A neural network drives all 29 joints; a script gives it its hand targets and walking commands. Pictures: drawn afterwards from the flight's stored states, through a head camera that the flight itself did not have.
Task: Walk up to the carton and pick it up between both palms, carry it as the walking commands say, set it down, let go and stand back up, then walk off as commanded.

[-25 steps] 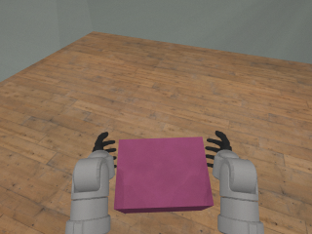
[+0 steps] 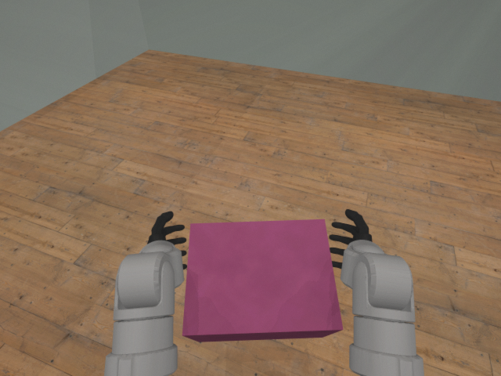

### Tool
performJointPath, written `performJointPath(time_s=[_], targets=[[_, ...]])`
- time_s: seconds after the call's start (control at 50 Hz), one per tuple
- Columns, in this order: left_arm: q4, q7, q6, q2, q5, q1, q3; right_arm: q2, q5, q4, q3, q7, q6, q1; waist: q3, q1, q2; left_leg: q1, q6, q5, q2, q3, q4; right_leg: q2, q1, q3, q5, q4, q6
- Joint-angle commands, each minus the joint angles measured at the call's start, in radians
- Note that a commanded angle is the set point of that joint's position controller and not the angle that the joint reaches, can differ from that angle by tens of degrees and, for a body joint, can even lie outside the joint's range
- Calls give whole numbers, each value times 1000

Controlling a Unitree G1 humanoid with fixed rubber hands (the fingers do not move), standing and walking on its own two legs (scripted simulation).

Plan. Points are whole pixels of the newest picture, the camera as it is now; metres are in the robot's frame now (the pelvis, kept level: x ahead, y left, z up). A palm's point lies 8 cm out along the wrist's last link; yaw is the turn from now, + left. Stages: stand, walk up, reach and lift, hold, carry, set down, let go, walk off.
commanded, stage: carry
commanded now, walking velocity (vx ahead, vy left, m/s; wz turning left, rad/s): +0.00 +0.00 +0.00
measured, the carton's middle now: (259, 283) +0.30 +0.00 -0.01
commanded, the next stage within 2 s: none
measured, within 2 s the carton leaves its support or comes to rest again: neither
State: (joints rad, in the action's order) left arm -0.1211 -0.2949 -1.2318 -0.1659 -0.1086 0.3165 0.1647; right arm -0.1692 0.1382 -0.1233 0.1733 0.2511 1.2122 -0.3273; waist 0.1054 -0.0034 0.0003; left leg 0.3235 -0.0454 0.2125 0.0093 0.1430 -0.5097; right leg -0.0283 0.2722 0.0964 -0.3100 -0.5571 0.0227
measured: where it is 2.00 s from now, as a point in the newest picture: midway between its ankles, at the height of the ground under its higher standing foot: outside the picture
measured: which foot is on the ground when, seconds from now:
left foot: down 0.00-1.00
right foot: down 0.00-0.66, up 0.68-0.90, down 0.92-1.00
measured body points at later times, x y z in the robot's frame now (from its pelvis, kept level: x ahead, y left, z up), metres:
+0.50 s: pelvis +0.01 +0.00 +0.00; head -0.02 -0.01 +0.45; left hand +0.30 +0.15 +0.09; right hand +0.30 -0.16 +0.09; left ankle +0.04 +0.09 -0.73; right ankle -0.01 -0.10 -0.73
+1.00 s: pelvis +0.15 +0.00 +0.00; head +0.17 -0.01 +0.45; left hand +0.42 +0.21 +0.08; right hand +0.49 -0.09 +0.08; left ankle +0.05 +0.09 -0.72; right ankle +0.20 -0.08 -0.73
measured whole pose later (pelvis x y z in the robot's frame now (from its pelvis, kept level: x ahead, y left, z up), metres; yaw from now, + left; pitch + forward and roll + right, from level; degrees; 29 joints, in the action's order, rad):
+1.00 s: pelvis +0.15 +0.00 +0.00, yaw +14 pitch +2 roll +0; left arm -0.20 -0.25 -1.20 -0.17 -0.12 0.34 0.19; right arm -0.17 0.14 -0.20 0.17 0.23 1.19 -0.34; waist 0.01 -0.02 -0.03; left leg 0.20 -0.02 0.42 0.00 0.04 -0.58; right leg -0.05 0.32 0.19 -0.20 -0.50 0.05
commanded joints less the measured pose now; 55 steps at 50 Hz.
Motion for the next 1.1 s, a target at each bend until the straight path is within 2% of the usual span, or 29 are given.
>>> performJointPath(time_s=[0.0,0.36,0.4,0.44,0.46,0.48,0.52,0.56,0.6,0.62,0.64,0.66,0.68,0.7,0.72,0.74,0.76,0.8,0.84,0.86,0.88,0.9,0.92,0.94,0.96,0.98,1.02,1.06,1.08], targets=[[-26,511,-7,-976,454,543,-656,-998,-452,6,-658,-443,22,-502,226,1,8,-146,-14,-177,135,-143,60,-122,-14,-118,144,95,7],[-26,512,-12,-977,454,548,-652,-999,-453,7,-658,-443,26,-507,225,0,9,-147,-12,-178,135,-141,58,-124,-19,-119,154,95,10],[-16,513,-12,-978,449,552,-648,-999,-456,4,-666,-443,24,-529,201,3,9,-123,0,24,136,-143,123,-131,-42,-93,-56,156,-5],[-26,511,-8,-980,447,574,-648,-993,-467,-5,-676,-451,20,-560,158,1,34,-55,-4,246,97,-146,132,-138,-48,-122,-341,230,12],[-19,508,-8,-980,439,577,-641,-987,-471,1,-675,-456,22,-561,128,-6,65,-7,4,257,68,-122,97,-170,-61,-162,-421,286,26],[-12,504,-7,-979,430,574,-636,-983,-475,8,-674,-461,24,-555,106,-15,101,32,16,194,31,-77,32,-213,-89,-203,-452,345,41],[10,495,-6,-976,416,555,-632,-973,-481,21,-670,-473,26,-541,89,-27,129,97,20,92,4,-34,-43,-290,-165,-233,-425,388,70],[14,484,-4,-973,406,546,-634,-964,-495,30,-672,-484,28,-548,85,-32,108,62,6,88,11,-33,-5,-303,-159,-166,-356,366,69],[8,475,-4,-969,399,544,-638,-961,-508,39,-679,-487,29,-537,107,-42,65,-97,-21,58,4,-39,66,-235,-109,-15,-240,249,26],[1,474,-4,-974,399,552,-641,-953,-504,40,-676,-486,27,-535,111,-45,13,-154,-50,65,43,-109,104,-184,-66,80,-172,132,-5],[-7,477,-7,-983,402,570,-649,-941,-496,61,-660,-481,25,-520,121,-48,-112,-241,-112,-10,148,-298,152,-110,29,157,-114,-63,-49],[-9,483,-9,-980,405,584,-648,-948,-481,88,-642,-472,23,-487,150,-60,-200,-336,-200,-94,264,-531,195,-54,152,135,-123,-223,-75],[-2,486,-6,-981,400,591,-641,-950,-476,70,-640,-468,20,-501,145,-77,-221,-463,-275,-227,337,-657,217,-17,345,90,-276,-329,-89],[-2,488,-1,-997,400,580,-635,-958,-483,19,-651,-466,17,-533,148,-88,-139,-531,-298,-326,355,-678,215,-22,446,18,-317,-373,-77],[-1,489,3,-1007,407,570,-632,-965,-484,0,-655,-464,17,-543,162,-85,-86,-559,-276,-423,349,-612,196,-44,467,-18,-298,-372,-67],[-5,490,7,-1008,416,570,-634,-970,-476,-4,-652,-462,16,-543,177,-77,-62,-549,-234,-498,328,-524,193,-53,430,-28,-257,-310,-62],[-15,492,10,-1007,426,570,-643,-979,-469,-14,-649,-459,13,-543,189,-64,-68,-522,-186,-538,291,-439,195,-50,362,-20,-202,-230,-63],[-69,491,18,-1006,442,572,-663,-1000,-469,-53,-658,-452,5,-535,217,-49,-126,-453,-126,-627,222,-293,172,-16,205,27,-97,-122,-66],[-96,490,20,-989,442,557,-661,-1004,-458,-57,-655,-444,4,-492,240,-41,-155,-414,-89,-664,180,-209,125,5,81,73,3,6,-60],[-104,491,18,-979,441,544,-660,-1001,-451,-58,-656,-440,6,-471,250,-33,-145,-393,-68,-640,154,-171,85,11,7,94,92,99,-56],[-112,496,14,-973,444,534,-662,-998,-445,-60,-660,-434,7,-448,267,-25,-118,-341,-43,-553,123,-141,40,-5,-97,87,199,178,-48],[-120,503,9,-967,446,537,-664,-997,-436,-57,-665,-430,7,-425,288,-23,-72,-251,-16,-434,101,-123,-15,-81,-215,17,279,204,-26],[-109,511,3,-949,442,535,-656,-994,-424,-52,-674,-427,8,-417,303,-24,75,-115,13,-222,55,-82,-142,-238,-317,-155,518,204,15],[-63,516,-2,-949,431,487,-653,-975,-426,-69,-692,-427,17,-436,291,-29,212,32,29,120,-17,-57,-159,-340,-400,-262,818,163,111],[-70,517,-5,-948,433,479,-650,-976,-443,-93,-703,-429,20,-475,287,-27,240,53,17,288,-5,-72,-137,-353,-427,-255,921,150,141],[-73,518,-7,-955,425,469,-645,-986,-451,-95,-709,-431,21,-476,270,-22,199,33,15,282,14,-74,-61,-326,-409,-198,931,135,130],[-115,513,-2,-955,428,477,-652,-998,-468,-119,-712,-438,17,-492,282,-6,139,-104,23,60,37,-50,134,-254,-346,-76,839,89,59],[-130,507,1,-946,431,472,-657,-987,-463,-109,-699,-441,19,-477,316,-1,91,-225,27,-264,85,-73,91,-199,-249,-15,690,39,4],[-146,506,-3,-949,438,483,-671,-980,-462,-93,-695,-439,19,-461,315,1,16,-250,28,-507,123,-86,12,-162,-213,19,644,5,-13]])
